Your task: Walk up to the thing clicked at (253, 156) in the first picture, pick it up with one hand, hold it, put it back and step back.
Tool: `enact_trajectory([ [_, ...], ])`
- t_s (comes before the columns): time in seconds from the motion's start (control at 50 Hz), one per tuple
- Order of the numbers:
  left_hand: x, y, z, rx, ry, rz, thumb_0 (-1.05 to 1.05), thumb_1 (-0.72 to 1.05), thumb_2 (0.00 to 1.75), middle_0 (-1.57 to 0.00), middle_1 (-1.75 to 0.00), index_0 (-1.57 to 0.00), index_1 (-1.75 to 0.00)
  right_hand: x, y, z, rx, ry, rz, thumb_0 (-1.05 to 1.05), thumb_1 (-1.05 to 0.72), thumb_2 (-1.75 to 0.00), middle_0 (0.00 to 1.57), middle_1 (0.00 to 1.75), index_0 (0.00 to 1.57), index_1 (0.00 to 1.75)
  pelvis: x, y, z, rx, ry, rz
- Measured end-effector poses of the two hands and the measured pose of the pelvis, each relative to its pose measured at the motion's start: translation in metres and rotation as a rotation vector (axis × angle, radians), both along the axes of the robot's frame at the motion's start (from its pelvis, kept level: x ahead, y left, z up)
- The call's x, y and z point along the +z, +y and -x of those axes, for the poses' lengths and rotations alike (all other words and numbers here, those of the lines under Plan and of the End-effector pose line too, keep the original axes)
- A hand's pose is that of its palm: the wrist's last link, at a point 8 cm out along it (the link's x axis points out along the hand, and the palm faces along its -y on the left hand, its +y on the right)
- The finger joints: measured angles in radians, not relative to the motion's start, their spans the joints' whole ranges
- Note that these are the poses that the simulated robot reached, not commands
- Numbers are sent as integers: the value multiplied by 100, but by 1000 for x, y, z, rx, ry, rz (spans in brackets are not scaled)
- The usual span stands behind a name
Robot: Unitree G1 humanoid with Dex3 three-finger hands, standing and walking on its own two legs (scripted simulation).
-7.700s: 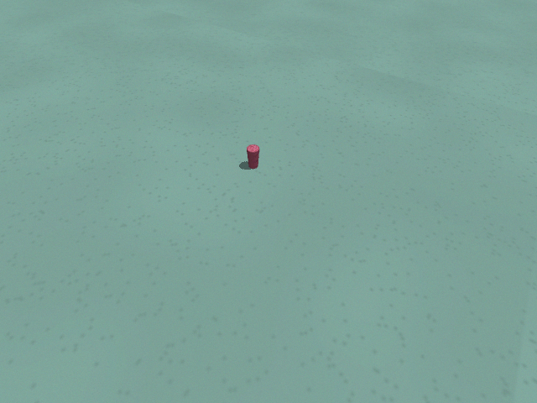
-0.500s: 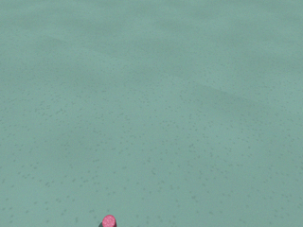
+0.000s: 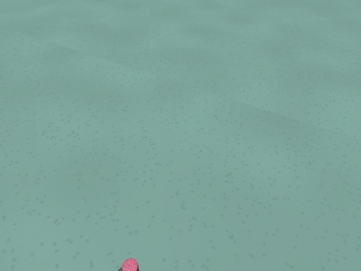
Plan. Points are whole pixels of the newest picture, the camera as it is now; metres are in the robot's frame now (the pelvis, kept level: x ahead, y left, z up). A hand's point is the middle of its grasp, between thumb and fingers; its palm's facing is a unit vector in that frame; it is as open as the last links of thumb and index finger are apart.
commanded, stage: stand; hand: left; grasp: from the side
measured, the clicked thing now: (131, 270) +0.33 +0.22 -0.72
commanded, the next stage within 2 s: go down in 0.04 s
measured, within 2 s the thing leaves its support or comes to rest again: neither
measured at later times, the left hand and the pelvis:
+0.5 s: hand out of the picture +0.14 +0.27 -0.17, palm faces +0.00 -0.93 -0.37, open 12.1 cm; pelvis -0.01 +0.01 -0.02, yaw +1 degrees
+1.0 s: hand out of the picture +0.12 +0.28 -0.20, palm faces +0.03 -0.93 -0.37, open 16.8 cm; pelvis -0.02 +0.01 -0.08, yaw +1 degrees
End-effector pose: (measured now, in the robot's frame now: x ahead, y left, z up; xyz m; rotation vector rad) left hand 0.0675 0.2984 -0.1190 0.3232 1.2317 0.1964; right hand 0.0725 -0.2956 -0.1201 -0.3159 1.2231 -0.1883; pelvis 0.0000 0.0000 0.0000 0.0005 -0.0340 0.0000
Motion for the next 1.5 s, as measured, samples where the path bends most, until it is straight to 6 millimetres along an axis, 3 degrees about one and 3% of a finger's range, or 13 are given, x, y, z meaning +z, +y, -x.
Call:
enact_trajectory([
  [0.18, 1, 0, -2, 11, -18, -1, 1, 90, 89, -21, -30, -21, -31, 0, 1, 0, -9, -16, -1, 1, -91, -90, 21, 30, 21, 30, -1, 0, 1, 4, 11, 0],
  [0.34, -7, 0, -55, 6, -133, 11, 1, 64, 78, -12, -42, -13, -40, -4, 27, -3, -3, -133, -39, 1, -97, -92, 20, 30, 20, 30, -13, -1, 17, 17, 110, 4],
  [0.42, -8, 4, -66, -22, -142, -11, 1, 43, 74, -8, -48, -9, -46, -7, 39, 0, -25, -160, -62, 1, -96, -91, 20, 30, 20, 30, -17, 1, 16, 12, 134, 6],
  [0.6, -19, 16, -58, -6, -124, -32, 1, -8, 53, -4, -43, -4, -42, -15, 49, -16, -5, -252, -64, 1, -87, -89, 21, 30, 21, 30, -35, 10, 14, 9, 187, 14],
  [0.74, -30, 19, -52, -10, -155, -25, 0, -35, 41, -5, -39, -5, -39, -21, 51, -38, 30, -336, -39, 1, -84, -88, 21, 30, 20, 30, -53, 13, 15, 15, 224, 24],
  [0.94, -40, 25, -42, -2, -164, -28, 0, -51, 27, -7, -31, -7, -31, -26, 59, -64, 79, -443, -16, 1, -83, -88, 21, 30, 20, 30, -73, 13, 18, 22, 271, 40],
  [1.1, -51, 32, -39, -3, -188, -32, 0, -55, 25, -8, -30, -8, -30, -40, 66, -70, 101, -476, -8, 1, -84, -88, 21, 30, 21, 30, -91, 13, 21, 25, 315, 51],
  [1.26, -84, 51, -61, -30, -282, -44, 0, -55, 28, -9, -33, -9, -33, -74, 64, -64, 143, -453, 5, 1, -88, -89, 21, 30, 21, 30, -123, 14, 32, 23, 395, 55],
  [1.4, -122, 67, -106, -105, -488, -41, 0, -51, 25, -9, -31, -9, -30, -133, 53, -51, 159, -375, 21, 1, -90, -89, 21, 30, 21, 30, -174, 14, 47, 12, 487, 53],
  [1.5, -146, 80, -118, -116, -563, -36, 0, -45, 22, -7, -26, -7, -26, -174, 50, -38, 149, -303, 12, 1, -89, -89, 21, 30, 21, 30, -206, 14, 57, 5, 530, 56],
])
